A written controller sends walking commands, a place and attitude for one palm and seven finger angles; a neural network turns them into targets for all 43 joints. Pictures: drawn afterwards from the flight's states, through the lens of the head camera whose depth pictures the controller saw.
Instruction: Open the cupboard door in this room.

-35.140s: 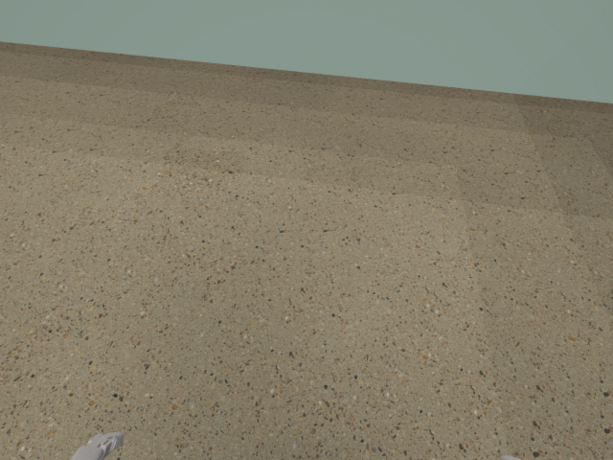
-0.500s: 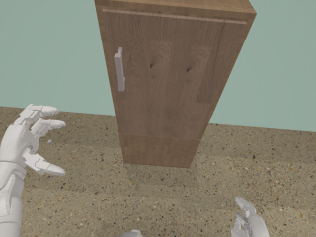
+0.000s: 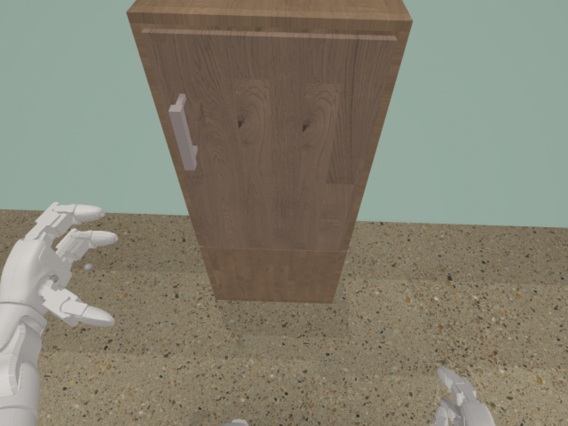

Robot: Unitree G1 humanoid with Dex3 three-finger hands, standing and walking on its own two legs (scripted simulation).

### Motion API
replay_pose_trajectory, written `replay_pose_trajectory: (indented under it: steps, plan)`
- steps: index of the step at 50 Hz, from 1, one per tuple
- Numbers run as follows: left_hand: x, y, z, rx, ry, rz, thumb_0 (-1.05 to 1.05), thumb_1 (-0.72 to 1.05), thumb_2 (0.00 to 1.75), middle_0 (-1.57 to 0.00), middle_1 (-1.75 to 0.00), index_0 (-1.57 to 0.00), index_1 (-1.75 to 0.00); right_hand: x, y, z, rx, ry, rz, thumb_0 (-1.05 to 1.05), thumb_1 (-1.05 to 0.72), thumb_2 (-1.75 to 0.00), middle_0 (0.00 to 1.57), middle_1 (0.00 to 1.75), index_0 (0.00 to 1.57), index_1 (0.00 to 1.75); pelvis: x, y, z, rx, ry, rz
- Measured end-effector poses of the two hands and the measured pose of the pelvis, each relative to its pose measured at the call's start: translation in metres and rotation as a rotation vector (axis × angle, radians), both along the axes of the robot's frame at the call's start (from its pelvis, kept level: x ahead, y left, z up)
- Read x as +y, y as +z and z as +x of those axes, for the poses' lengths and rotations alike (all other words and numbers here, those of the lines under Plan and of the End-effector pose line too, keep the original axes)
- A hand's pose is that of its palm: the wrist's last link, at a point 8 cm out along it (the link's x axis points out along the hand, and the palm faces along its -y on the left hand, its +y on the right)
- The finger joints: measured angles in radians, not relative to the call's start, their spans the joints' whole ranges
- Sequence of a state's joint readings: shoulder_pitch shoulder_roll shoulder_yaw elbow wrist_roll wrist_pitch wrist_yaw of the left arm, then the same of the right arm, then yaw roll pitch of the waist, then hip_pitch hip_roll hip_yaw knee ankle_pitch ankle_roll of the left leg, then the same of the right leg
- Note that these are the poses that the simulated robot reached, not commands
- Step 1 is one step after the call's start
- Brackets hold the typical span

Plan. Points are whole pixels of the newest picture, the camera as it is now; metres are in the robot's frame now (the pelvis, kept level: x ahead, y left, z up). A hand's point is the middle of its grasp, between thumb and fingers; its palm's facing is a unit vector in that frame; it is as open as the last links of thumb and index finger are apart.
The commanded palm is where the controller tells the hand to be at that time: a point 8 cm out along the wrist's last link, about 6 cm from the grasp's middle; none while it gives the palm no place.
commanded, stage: move the hooked fingers beside the handle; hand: left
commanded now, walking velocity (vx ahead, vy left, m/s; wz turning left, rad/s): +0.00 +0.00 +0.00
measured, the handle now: (186, 133) +0.59 +0.22 +0.07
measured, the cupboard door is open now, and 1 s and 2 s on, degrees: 0 0 0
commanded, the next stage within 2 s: none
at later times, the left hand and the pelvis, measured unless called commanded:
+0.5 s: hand (110, 225) +0.36 +0.28 +0.08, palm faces +0.03 -1.00 +0.00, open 14.0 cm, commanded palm +0.33 +0.33 +0.08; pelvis +0.01 -0.01 -0.01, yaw -1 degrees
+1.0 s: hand (121, 195) +0.43 +0.29 +0.07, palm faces +0.03 -1.00 +0.03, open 14.0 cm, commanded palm +0.41 +0.33 +0.07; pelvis +0.01 +0.02 -0.01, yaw -1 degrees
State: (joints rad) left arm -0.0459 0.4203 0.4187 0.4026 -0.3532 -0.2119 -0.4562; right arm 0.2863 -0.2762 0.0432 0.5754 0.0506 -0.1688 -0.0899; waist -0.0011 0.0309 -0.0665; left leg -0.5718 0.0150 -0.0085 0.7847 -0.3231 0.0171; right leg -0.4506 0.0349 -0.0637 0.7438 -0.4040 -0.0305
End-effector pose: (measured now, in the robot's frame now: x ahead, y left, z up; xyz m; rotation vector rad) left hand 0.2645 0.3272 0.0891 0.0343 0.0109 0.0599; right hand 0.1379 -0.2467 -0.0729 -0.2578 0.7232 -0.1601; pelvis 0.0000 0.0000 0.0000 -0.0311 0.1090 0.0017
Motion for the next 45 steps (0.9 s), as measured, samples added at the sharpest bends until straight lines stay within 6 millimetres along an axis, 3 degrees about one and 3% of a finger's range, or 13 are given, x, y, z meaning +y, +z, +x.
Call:
replay_pose_trajectory:
  steps: [7,11,16,23,32,39,45]
  plan:
    - [-0.015,-0.007,0.001,0.023,-0.001,-0.018,-0.01,-0.50,0.30,-0.30,-1.20,-0.30,-1.20,-0.012,-0.003,0.007,-0.013,0.004,0.009,0.01,-0.90,-0.90,0.20,0.30,0.20,0.30,-0.013,-0.002,0.001,0.007,-0.006,0.009]
    - [-0.013,-0.009,0.008,0.013,0.023,-0.014,-0.01,-0.50,0.30,-0.30,-1.20,-0.30,-1.20,-0.020,-0.005,0.008,0.000,0.001,-0.002,0.01,-0.90,-0.90,0.20,0.30,0.20,0.30,-0.018,-0.004,0.001,0.012,-0.008,0.012]
    - [0.001,-0.007,0.028,0.003,0.052,-0.019,-0.01,-0.51,0.30,-0.30,-1.20,-0.30,-1.20,-0.029,-0.010,0.001,0.045,-0.019,-0.025,0.01,-0.90,-0.90,0.20,0.30,0.20,0.30,-0.022,-0.007,0.001,0.024,-0.005,0.008]
    - [0.003,-0.007,0.066,0.023,-0.020,-0.028,-0.01,-0.50,0.30,-0.30,-1.20,-0.30,-1.20,-0.035,-0.019,-0.019,0.127,-0.069,-0.040,0.01,-0.91,-0.90,0.20,0.30,0.20,0.30,-0.015,-0.008,0.005,0.061,-0.016,0.007]
    - [0.006,-0.013,0.087,0.002,-0.023,-0.039,-0.01,-0.50,0.30,-0.30,-1.20,-0.30,-1.20,-0.023,-0.018,-0.042,0.198,-0.122,-0.031,0.01,-0.91,-0.90,0.20,0.30,0.20,0.30,0.000,-0.007,0.013,0.087,-0.040,0.007]
    - [0.016,-0.020,0.102,0.010,-0.005,-0.045,-0.01,-0.50,0.30,-0.30,-1.20,-0.30,-1.20,-0.008,-0.020,-0.047,0.241,-0.116,-0.042,0.01,-0.91,-0.90,0.20,0.30,0.20,0.30,0.011,-0.009,0.012,0.098,-0.028,-0.008]
    - [0.013,-0.012,0.121,-0.020,-0.036,-0.043,-0.01,-0.51,0.30,-0.29,-1.20,-0.30,-1.20,0.003,-0.022,-0.049,0.259,-0.111,-0.047,0.01,-0.91,-0.90,0.20,0.30,0.20,0.30,0.020,-0.010,0.010,0.106,-0.023,-0.017]
